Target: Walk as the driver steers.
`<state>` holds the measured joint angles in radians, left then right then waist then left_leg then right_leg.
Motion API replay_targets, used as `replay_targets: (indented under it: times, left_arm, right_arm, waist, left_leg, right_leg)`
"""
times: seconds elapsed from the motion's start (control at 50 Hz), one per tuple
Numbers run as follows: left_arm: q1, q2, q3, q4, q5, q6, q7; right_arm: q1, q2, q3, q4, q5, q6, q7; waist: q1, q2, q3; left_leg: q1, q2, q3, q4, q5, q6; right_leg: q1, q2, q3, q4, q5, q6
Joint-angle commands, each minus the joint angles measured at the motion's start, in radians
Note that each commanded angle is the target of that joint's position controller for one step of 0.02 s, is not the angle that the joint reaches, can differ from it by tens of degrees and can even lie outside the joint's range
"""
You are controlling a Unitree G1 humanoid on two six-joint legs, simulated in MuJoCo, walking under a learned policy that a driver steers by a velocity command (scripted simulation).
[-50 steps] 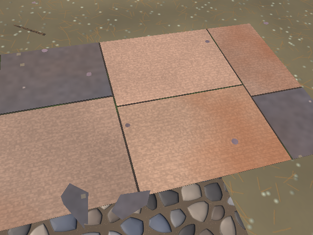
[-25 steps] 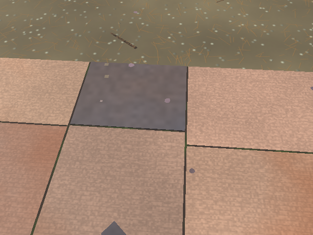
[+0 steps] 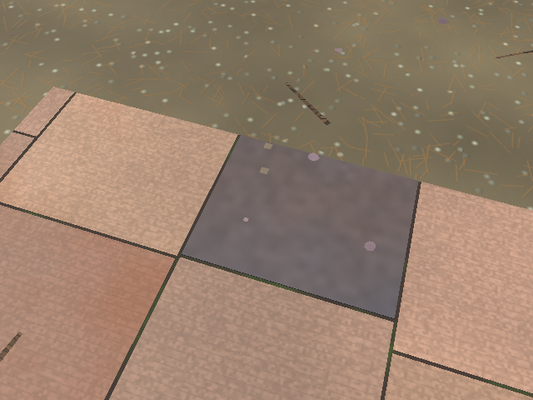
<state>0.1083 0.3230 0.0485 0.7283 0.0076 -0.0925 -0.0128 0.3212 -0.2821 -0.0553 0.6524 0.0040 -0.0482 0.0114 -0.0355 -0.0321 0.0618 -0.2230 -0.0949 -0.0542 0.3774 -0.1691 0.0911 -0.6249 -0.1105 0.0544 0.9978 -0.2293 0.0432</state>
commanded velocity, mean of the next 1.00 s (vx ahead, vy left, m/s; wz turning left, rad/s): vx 0.44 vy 0.00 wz -0.21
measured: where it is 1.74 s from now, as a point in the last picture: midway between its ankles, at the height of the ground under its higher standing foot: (297, 342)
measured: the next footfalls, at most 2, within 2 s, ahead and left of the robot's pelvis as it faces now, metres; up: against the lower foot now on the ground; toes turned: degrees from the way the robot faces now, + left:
right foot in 0.26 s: +0.34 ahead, -0.15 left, +0.00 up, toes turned +1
left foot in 0.78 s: +0.65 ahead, +0.01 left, +0.00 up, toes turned -18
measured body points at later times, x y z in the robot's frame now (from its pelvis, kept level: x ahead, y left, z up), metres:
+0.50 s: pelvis +0.29 -0.08 +0.00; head +0.32 -0.10 +0.45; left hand +0.37 +0.19 -0.11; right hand +0.44 -0.36 -0.10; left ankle +0.34 +0.08 -0.68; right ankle +0.30 -0.15 -0.74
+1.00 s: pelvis +0.54 -0.06 +0.00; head +0.58 -0.07 +0.44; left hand +0.75 +0.16 -0.12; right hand +0.58 -0.35 -0.11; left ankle +0.61 +0.03 -0.74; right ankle +0.50 -0.21 -0.70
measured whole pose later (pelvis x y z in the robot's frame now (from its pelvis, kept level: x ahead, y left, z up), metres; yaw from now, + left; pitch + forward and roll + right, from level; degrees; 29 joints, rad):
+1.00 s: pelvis +0.54 -0.06 +0.00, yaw -18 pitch +1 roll +1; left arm 0.21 0.31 0.05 0.70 0.00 0.01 0.02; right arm 0.18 -0.25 -0.04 0.76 -0.02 -0.08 0.03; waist -0.02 -0.04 0.06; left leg -0.28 -0.04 0.00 0.40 -0.14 0.04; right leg -0.47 -0.01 0.08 0.90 -0.41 0.07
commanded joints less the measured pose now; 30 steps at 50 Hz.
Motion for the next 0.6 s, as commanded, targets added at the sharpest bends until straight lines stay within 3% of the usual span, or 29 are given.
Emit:
replay_targets:
  times: [0.02,0.08,0.14,0.22,0.24,0.26,0.28,0.3,0.32,0.34,0.36,0.38,0.4,0.46,0.52,0.6]
  left_arm:
    - [-0.015,0.042,0.004,-0.046,0.004,0.002,-0.002]
    - [-0.11,0.033,-0.005,-0.065,-0.009,-0.005,-0.014]
    - [-0.158,0.056,0.001,-0.086,-0.018,-0.013,-0.025]
    - [-0.106,0.081,0.012,-0.083,-0.021,-0.016,-0.039]
    - [-0.043,0.096,0.022,-0.068,-0.019,-0.016,-0.038]
    - [0.081,0.128,0.041,-0.032,-0.015,-0.015,-0.033]
    - [0.235,0.182,0.054,-0.009,-0.012,-0.013,-0.031]
    - [0.295,0.269,0.076,0.007,-0.014,-0.007,-0.038]
    - [0.293,0.174,0.054,0.002,-0.041,-0.006,-0.043]
    - [0.237,0.13,0.041,-0.013,-0.034,-0.002,-0.037]
    - [0.198,0.123,0.039,-0.027,-0.02,0.003,-0.031]
    - [0.171,0.114,0.035,-0.032,-0.015,0.007,-0.027]
    - [0.16,0.099,0.029,-0.038,-0.008,0.006,-0.021]
    - [0.167,0.1,0.03,-0.041,-0.018,0.009,-0.007]
    - [0.201,0.133,0.042,-0.028,-0.026,0.015,0.012]
    - [0.259,0.137,0.046,-0.005,-0.034,0.033,0.029]
  right_arm:
    - [-0.032,-0.161,-0.043,-0.054,0.002,-0.023,-0.02]
    - [0.012,-0.175,-0.045,-0.019,0.005,-0.023,-0.021]
    - [0.053,-0.178,-0.047,0.018,0.013,-0.022,-0.017]
    - [0.051,-0.184,-0.052,0.05,0.008,-0.008,-0.02]
    - [0.033,-0.186,-0.051,0.05,0.008,-0.004,-0.022]
    - [0.03,-0.17,-0.044,0.048,0.001,0.002,-0.025]
    - [0.047,-0.14,-0.028,0.028,-0.018,0.006,-0.035]
    - [0.175,-0.059,-0.007,0.008,-0.012,-0.013,-0.028]
    - [0.124,-0.12,-0.01,0.009,-0.003,-0.032,-0.022]
    - [0.006,-0.168,-0.023,-0.015,0.022,-0.046,-0.014]
    - [-0.069,-0.158,-0.017,-0.031,0.015,-0.057,-0.014]
    - [-0.109,-0.149,-0.019,-0.045,-0.005,-0.066,-0.015]
    - [-0.102,-0.143,-0.022,-0.048,-0.018,-0.067,-0.016]
    - [-0.083,-0.111,-0.016,-0.045,-0.024,-0.055,-0.016]
    - [-0.173,-0.084,-0.005,-0.065,-0.022,-0.048,-0.021]
    - [-0.311,-0.061,0.004,-0.085,-0.012,-0.062,-0.009]
  waist:
    - [0.014,0.087,-0.072]
    - [-0.033,0.101,-0.039]
    - [-0.05,0.106,-0.006]
    - [-0.017,0.139,-0.005]
    - [0.021,0.135,-0.043]
    - [0.079,0.109,-0.134]
    - [0.133,0.012,-0.277]
    - [0.067,-0.28,-0.373]
    - [0.104,-0.211,-0.367]
    - [0.122,-0.118,-0.229]
    - [0.115,-0.016,-0.162]
    - [0.093,0.02,-0.1]
    - [0.065,-0.002,-0.103]
    - [0.037,-0.041,-0.098]
    - [0.058,-0.027,-0.062]
    - [0.106,-0.046,-0.049]
  left_leg:
    - [0.014,0.221,-0.154,-0.165,0.245,0.165]
    - [0.0,0.216,-0.133,-0.172,0.125,0.135]
    - [0.078,0.265,-0.175,-0.14,0.088,0.131]
    - [0.228,0.328,-0.172,-0.066,0.26,0.096]
    - [0.24,0.305,-0.137,0.014,0.43,0.075]
    - [0.223,0.251,-0.081,0.181,0.578,0.049]
    - [0.078,0.194,-0.025,0.46,0.412,0.009]
    - [-0.33,0.015,0.025,0.826,-0.203,-0.089]
    - [-0.48,0.036,-0.083,0.924,-0.374,-0.088]
    - [-0.544,0.086,-0.086,0.936,-0.294,-0.077]
    - [-0.523,0.119,-0.066,0.891,-0.229,-0.068]
    - [-0.512,0.144,-0.055,0.816,-0.186,-0.072]
    - [-0.454,0.165,-0.059,0.755,-0.146,-0.075]
    - [-0.412,0.166,-0.034,0.632,-0.132,-0.114]
    - [-0.418,0.15,-0.018,0.456,0.0,-0.151]
    - [-0.321,0.101,-0.012,0.224,0.218,-0.164]
  right_leg:
    - [0.028,0.005,-0.019,-0.187,0.192,0.029]
    - [0.092,0.043,-0.033,-0.363,0.353,0.024]
    - [0.067,0.051,-0.015,-0.439,0.339,-0.009]
    - [0.067,0.062,-0.04,-0.476,0.182,-0.084]
    - [0.159,0.094,-0.072,-0.496,0.16,-0.109]
    - [0.331,0.121,-0.091,-0.498,0.183,-0.141]
    - [0.596,-0.007,0.088,-0.471,0.245,-0.2]
    - [0.925,-0.208,0.603,-0.592,0.018,-0.381]
    - [0.971,-0.222,0.774,-0.715,-0.209,-0.374]
    - [0.865,-0.202,0.64,-0.724,-0.208,-0.334]
    - [0.748,-0.16,0.536,-0.728,-0.117,-0.309]
    - [0.649,-0.128,0.463,-0.739,0.006,-0.309]
    - [0.598,-0.095,0.412,-0.75,0.097,-0.302]
    - [0.53,-0.058,0.334,-0.78,0.233,-0.318]
    - [0.467,-0.032,0.275,-0.797,0.273,-0.307]
    - [0.416,0.016,0.239,-0.77,0.241,-0.255]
